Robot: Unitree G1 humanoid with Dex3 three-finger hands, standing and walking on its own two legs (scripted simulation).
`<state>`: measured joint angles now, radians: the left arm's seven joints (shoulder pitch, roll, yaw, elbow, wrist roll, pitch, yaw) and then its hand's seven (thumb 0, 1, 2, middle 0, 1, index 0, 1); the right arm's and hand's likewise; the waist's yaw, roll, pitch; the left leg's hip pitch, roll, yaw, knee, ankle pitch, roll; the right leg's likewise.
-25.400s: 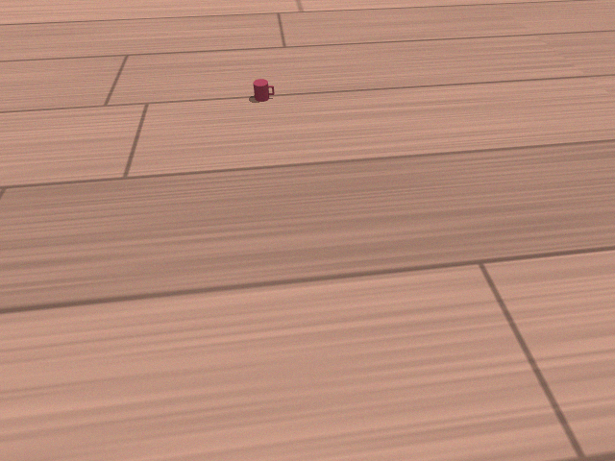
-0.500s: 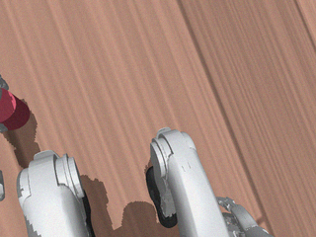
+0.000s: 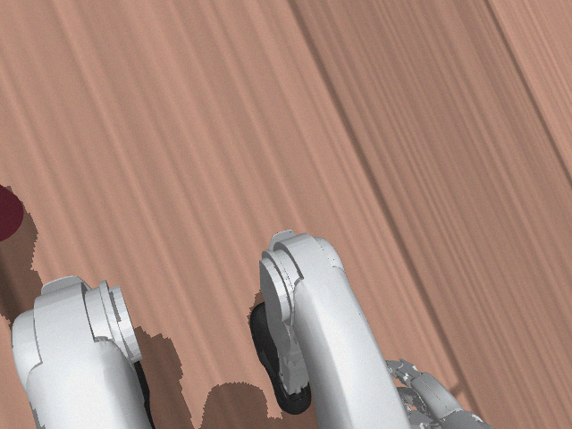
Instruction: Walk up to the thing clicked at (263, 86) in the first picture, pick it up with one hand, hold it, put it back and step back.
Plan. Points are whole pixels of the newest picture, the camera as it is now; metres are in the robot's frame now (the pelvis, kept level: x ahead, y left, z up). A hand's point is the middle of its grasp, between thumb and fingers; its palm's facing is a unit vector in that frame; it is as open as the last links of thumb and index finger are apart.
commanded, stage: open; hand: left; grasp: from above
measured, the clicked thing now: out of the picture +0.45 +0.34 -0.25
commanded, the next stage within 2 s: withdraw in 0.80 s
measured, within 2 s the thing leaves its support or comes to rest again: neither
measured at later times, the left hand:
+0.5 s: hand out of the picture +0.43 +0.34 -0.21, palm faces -0.43 -0.13 -0.89, open 13.5 cm
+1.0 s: hand out of the picture +0.43 +0.34 -0.21, palm faces -0.42 -0.15 -0.89, open 13.8 cm
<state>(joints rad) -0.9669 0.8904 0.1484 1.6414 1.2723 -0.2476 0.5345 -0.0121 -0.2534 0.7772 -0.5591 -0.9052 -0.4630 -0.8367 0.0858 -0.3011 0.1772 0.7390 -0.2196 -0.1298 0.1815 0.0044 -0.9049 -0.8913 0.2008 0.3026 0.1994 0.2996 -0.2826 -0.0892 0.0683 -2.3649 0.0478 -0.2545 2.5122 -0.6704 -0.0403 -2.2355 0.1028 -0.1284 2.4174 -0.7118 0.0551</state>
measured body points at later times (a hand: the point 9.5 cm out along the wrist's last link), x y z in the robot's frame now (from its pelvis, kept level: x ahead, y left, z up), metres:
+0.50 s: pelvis +0.00 +0.00 +0.00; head +0.26 +0.11 +0.36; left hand +0.45 +0.34 -0.16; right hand +0.07 -0.26 -0.08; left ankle +0.07 +0.14 -0.27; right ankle +0.10 -0.12 -0.27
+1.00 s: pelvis +0.00 +0.00 +0.01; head +0.25 +0.11 +0.36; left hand +0.44 +0.34 -0.16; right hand +0.08 -0.26 -0.08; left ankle +0.07 +0.14 -0.27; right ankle +0.10 -0.12 -0.27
